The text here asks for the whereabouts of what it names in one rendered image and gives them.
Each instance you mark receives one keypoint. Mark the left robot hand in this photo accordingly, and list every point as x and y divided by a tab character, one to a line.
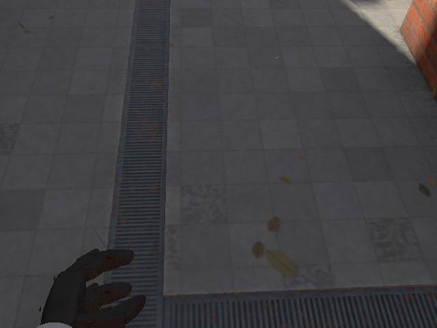
72	303

